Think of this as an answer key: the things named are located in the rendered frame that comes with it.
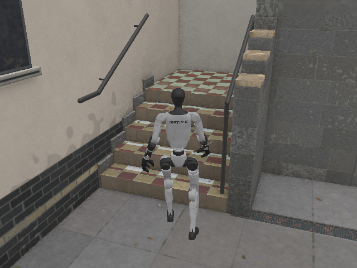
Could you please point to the robot left forearm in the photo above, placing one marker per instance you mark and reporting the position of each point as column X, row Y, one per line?
column 149, row 150

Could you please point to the robot left upper arm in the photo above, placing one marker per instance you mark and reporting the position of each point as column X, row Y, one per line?
column 157, row 127

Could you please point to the robot left thigh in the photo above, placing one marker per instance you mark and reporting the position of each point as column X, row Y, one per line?
column 165, row 163

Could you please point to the robot right forearm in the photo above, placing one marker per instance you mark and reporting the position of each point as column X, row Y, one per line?
column 205, row 144

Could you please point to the robot right upper arm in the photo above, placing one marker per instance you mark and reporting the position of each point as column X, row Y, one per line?
column 198, row 125

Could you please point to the right robot hand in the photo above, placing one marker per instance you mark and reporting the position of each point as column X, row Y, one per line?
column 206, row 152

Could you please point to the left robot hand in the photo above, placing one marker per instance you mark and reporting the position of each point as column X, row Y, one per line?
column 144, row 164

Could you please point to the robot right thigh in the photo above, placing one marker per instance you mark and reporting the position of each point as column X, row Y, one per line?
column 193, row 171

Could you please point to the robot thigh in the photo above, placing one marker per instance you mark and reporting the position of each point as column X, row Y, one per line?
column 165, row 163
column 193, row 171

